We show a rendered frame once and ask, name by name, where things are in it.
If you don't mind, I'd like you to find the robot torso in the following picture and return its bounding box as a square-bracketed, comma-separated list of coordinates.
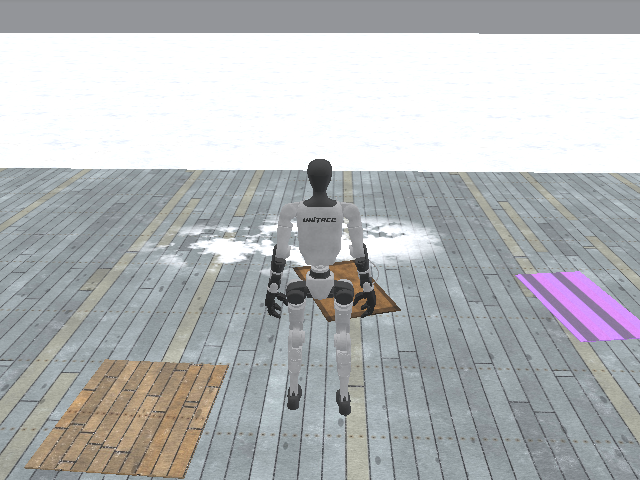
[296, 197, 344, 300]

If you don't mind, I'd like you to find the robot right upper arm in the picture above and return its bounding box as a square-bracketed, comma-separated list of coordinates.
[341, 202, 365, 258]

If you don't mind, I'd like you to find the right robot hand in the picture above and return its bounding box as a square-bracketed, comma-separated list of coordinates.
[353, 289, 376, 318]

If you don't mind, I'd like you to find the robot left upper arm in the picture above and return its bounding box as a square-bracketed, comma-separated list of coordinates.
[275, 202, 299, 259]

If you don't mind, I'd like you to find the right robot forearm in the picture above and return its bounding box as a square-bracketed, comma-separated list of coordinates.
[355, 243, 374, 292]

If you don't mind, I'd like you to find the left robot hand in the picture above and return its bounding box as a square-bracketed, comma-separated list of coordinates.
[265, 290, 288, 319]

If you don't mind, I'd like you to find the right robot shin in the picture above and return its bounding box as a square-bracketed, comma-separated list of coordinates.
[336, 333, 351, 402]

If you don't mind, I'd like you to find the left robot forearm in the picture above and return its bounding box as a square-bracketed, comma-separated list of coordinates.
[267, 244, 286, 293]

